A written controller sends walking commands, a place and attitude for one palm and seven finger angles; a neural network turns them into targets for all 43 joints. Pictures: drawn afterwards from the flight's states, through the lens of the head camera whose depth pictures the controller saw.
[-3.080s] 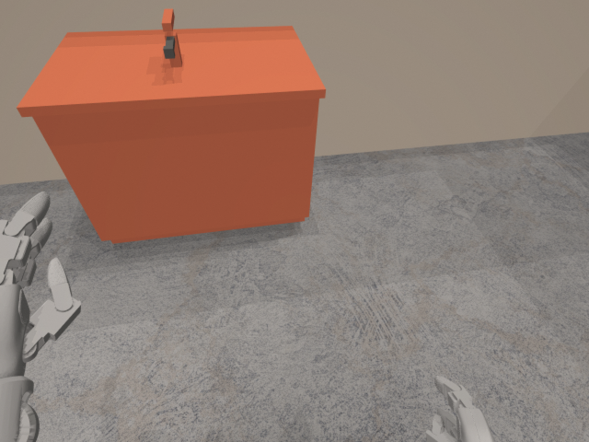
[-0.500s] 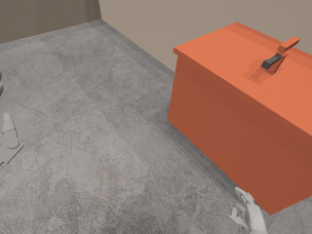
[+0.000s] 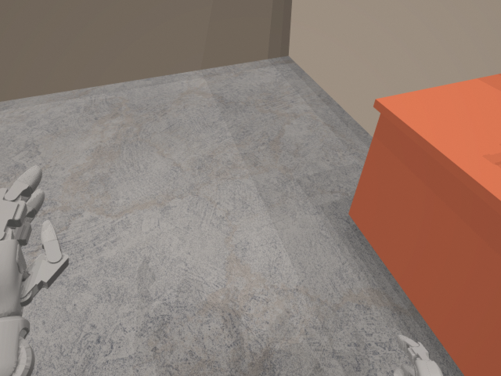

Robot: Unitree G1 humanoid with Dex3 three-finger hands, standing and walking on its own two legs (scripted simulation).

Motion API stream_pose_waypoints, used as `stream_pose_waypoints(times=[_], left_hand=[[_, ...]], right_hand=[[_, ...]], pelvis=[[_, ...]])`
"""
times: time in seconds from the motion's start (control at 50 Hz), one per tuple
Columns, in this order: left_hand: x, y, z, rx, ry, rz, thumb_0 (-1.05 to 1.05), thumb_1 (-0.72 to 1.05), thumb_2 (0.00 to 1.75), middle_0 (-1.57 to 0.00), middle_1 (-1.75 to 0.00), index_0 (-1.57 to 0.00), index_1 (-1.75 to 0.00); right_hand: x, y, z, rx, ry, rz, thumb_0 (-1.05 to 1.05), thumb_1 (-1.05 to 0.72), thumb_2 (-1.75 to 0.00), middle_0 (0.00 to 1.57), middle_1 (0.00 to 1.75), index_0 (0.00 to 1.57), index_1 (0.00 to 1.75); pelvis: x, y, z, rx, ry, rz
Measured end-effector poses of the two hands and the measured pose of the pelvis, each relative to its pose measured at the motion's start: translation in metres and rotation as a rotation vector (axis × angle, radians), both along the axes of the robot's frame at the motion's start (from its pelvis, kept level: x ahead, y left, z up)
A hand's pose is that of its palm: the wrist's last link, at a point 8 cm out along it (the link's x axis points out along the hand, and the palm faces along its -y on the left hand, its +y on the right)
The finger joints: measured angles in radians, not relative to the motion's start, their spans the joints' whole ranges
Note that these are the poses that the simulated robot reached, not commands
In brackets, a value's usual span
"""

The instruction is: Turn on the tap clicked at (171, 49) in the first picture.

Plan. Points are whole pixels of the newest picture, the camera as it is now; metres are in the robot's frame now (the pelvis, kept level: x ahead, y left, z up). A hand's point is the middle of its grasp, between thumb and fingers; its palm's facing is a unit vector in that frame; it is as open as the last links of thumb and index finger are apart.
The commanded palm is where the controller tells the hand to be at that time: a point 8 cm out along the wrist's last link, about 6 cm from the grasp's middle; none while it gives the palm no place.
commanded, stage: walk to a spot facing it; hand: left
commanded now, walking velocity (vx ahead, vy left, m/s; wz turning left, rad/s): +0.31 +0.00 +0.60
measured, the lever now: out of the picture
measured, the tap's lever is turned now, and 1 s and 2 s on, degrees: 0 0 0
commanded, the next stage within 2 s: turn to face it in 1.52 s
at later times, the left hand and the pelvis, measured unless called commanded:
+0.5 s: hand out of the picture +0.14 +0.29 +0.16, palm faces +0.64 -0.64 -0.42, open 7.4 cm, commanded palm +0.08 +0.31 +0.17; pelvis -0.01 -0.01 -0.02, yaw +15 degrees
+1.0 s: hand out of the picture +0.20 +0.35 +0.17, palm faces +0.71 -0.61 -0.36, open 7.4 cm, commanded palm +0.13 +0.36 +0.17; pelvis +0.08 +0.04 -0.01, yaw +22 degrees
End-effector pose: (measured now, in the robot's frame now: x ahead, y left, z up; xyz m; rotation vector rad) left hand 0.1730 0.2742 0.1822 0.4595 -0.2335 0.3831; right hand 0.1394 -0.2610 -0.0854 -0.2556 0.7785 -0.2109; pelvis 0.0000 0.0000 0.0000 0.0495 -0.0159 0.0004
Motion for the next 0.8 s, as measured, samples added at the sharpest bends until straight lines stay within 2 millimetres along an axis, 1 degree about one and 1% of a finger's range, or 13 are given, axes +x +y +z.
stream_pose_waypoints(times=[0.06, 0.1, 0.16, 0.2, 0.32, 0.38, 0.42, 0.5, 0.56, 0.64, 0.7, 0.76, 0.8], left_hand=[[-0.021, 0.011, 0.0, -0.017, -0.042, 0.022, 0.02, 0.89, 0.9, -0.21, -0.3, -0.21, -0.31], [-0.037, 0.021, 0.001, -0.019, -0.087, 0.037, 0.02, 0.89, 0.9, -0.21, -0.3, -0.21, -0.31], [-0.059, 0.036, 0.002, -0.001, -0.168, 0.053, 0.02, 0.89, 0.9, -0.21, -0.3, -0.21, -0.31], [-0.069, 0.043, 0.004, 0.031, -0.189, 0.071, 0.02, 0.89, 0.9, -0.21, -0.3, -0.21, -0.31], [-0.091, 0.052, 0.02, 0.065, -0.203, 0.147, 0.02, 0.89, 0.9, -0.2, -0.3, -0.21, -0.31], [-0.096, 0.048, 0.02, 0.068, -0.171, 0.194, 0.02, 0.89, 0.9, -0.2, -0.3, -0.21, -0.31], [-0.096, 0.045, 0.015, 0.077, -0.127, 0.228, 0.02, 0.9, 0.9, -0.2, -0.3, -0.2, -0.31], [-0.088, 0.035, -0.004, 0.09, -0.057, 0.279, 0.01, 0.9, 0.9, -0.2, -0.3, -0.2, -0.31], [-0.084, 0.028, -0.011, 0.043, -0.036, 0.288, 0.02, 0.89, 0.9, -0.2, -0.3, -0.21, -0.31], [-0.082, 0.026, -0.007, 0.046, 0.018, 0.274, 0.02, 0.89, 0.9, -0.21, -0.3, -0.21, -0.31], [-0.079, 0.034, 0.001, 0.073, 0.025, 0.273, 0.02, 0.89, 0.9, -0.21, -0.3, -0.21, -0.31], [-0.075, 0.047, 0.008, 0.089, -0.009, 0.295, 0.02, 0.89, 0.9, -0.21, -0.3, -0.21, -0.31], [-0.073, 0.057, 0.009, 0.085, -0.044, 0.316, 0.02, 0.89, 0.9, -0.21, -0.3, -0.21, -0.31]], right_hand=[[0.001, 0.0, 0.011, -0.06, -0.003, 0.036, 0.01, -0.91, -0.9, 0.2, 0.3, 0.2, 0.3], [0.004, 0.007, 0.017, -0.094, -0.015, 0.066, 0.01, -0.91, -0.9, 0.2, 0.3, 0.2, 0.3], [0.01, 0.023, 0.018, -0.115, -0.072, 0.107, 0.01, -0.91, -0.9, 0.2, 0.3, 0.2, 0.3], [0.01, 0.041, 0.017, -0.069, -0.092, 0.124, 0.01, -0.91, -0.9, 0.2, 0.3, 0.19, 0.3], [0.008, 0.096, 0.006, 0.109, -0.055, 0.224, 0.01, -0.91, -0.9, 0.2, 0.3, 0.2, 0.3], [0.011, 0.113, -0.005, 0.167, -0.025, 0.276, 0.01, -0.9, -0.9, 0.2, 0.3, 0.2, 0.3], [0.017, 0.117, -0.015, 0.194, -0.004, 0.306, 0.01, -0.9, -0.9, 0.2, 0.3, 0.2, 0.3], [0.037, 0.112, -0.041, 0.2, 0.037, 0.366, 0.01, -0.9, -0.9, 0.21, 0.3, 0.2, 0.3], [0.054, 0.097, -0.044, 0.141, 0.084, 0.4, 0.01, -0.9, -0.9, 0.21, 0.3, 0.2, 0.3], [0.077, 0.075, -0.025, 0.076, 0.08, 0.363, 0.01, -0.9, -0.9, 0.21, 0.3, 0.2, 0.3], [0.093, 0.064, -0.007, 0.021, 0.061, 0.35, 0.01, -0.91, -0.9, 0.2, 0.3, 0.2, 0.3], [0.111, 0.061, 0.006, -0.034, 0.04, 0.35, 0.01, -0.91, -0.9, 0.2, 0.3, 0.2, 0.3], [0.123, 0.066, 0.011, -0.063, 0.024, 0.352, 0.01, -0.91, -0.9, 0.2, 0.3, 0.2, 0.3]], pelvis=[[-0.01, 0.005, -0.002, -0.008, 0.016, 0.038], [-0.017, 0.011, -0.005, -0.017, 0.022, 0.064], [-0.028, 0.021, -0.019, -0.032, 0.008, 0.09], [-0.031, 0.022, -0.018, -0.032, -0.02, 0.103], [-0.025, 0.018, -0.006, -0.07, -0.035, 0.182], [-0.019, 0.014, -0.005, -0.07, -0.035, 0.198], [-0.013, 0.009, -0.007, -0.064, -0.034, 0.207], [-0.006, -0.006, -0.023, -0.05, -0.036, 0.26], [-0.004, -0.009, -0.021, -0.035, -0.049, 0.296], [0.005, -0.008, -0.009, -0.02, -0.027, 0.306], [0.016, -0.005, -0.002, -0.014, -0.003, 0.329], [0.028, 0.003, 0.0, -0.019, 0.015, 0.346], [0.037, 0.011, -0.002, -0.027, 0.02, 0.353]])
